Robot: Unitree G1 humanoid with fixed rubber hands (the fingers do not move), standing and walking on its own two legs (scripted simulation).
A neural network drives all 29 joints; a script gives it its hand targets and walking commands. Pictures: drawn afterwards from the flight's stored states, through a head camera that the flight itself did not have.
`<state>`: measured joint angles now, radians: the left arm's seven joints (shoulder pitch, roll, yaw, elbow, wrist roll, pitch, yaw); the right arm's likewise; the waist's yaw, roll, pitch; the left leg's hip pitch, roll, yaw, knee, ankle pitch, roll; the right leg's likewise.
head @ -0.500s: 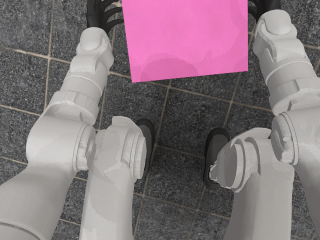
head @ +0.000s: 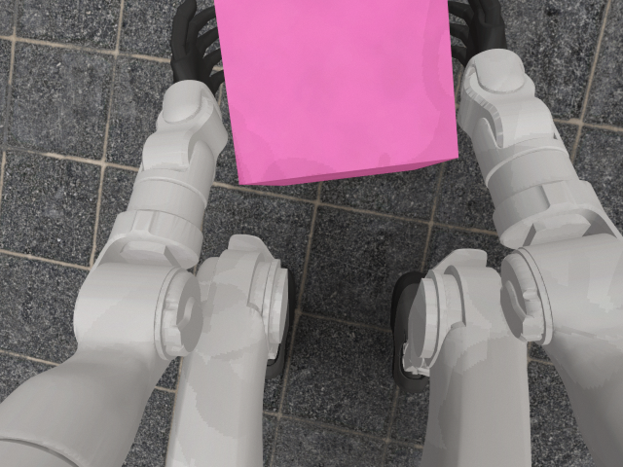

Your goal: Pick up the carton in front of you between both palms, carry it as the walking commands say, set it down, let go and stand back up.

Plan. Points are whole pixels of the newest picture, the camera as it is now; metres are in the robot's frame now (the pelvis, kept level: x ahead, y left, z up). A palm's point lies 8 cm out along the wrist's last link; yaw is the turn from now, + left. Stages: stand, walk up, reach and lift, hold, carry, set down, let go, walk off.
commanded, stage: reach and lift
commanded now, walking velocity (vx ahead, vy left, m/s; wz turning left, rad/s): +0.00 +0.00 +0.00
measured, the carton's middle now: (338, 95) +0.51 +0.02 -0.20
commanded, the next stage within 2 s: none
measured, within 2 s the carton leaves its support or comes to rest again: neither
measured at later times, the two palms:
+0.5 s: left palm (92, 28) +0.47 +0.15 +0.07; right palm out of the picture +0.48 -0.15 +0.07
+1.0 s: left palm out of the picture +0.44 +0.15 +0.24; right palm out of the picture +0.44 -0.15 +0.23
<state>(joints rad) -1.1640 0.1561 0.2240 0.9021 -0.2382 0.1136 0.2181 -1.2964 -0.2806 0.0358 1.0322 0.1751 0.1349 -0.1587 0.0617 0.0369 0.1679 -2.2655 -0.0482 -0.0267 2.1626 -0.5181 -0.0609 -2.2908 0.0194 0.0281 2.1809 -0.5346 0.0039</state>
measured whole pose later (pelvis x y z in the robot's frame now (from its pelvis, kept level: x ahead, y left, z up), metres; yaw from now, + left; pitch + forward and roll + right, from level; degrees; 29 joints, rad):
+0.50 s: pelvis +0.01 +0.00 +0.13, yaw -2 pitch +41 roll +1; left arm -0.89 -0.06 0.51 0.62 0.16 0.33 0.07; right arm -0.96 -0.02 -0.36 0.73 -0.19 0.32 -0.04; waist 0.04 0.00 -0.19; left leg -1.96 -0.06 -0.05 1.75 -0.52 -0.05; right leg -1.99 0.05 0.05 1.75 -0.49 0.02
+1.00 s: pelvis +0.06 +0.00 +0.27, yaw -3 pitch +29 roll +1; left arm -0.57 -0.11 0.41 0.59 0.17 0.33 0.05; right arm -0.59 0.09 -0.34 0.62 -0.19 0.33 -0.05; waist 0.03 0.00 -0.24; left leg -1.32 -0.05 -0.06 1.29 -0.48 -0.03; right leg -1.34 0.04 0.05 1.30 -0.47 0.01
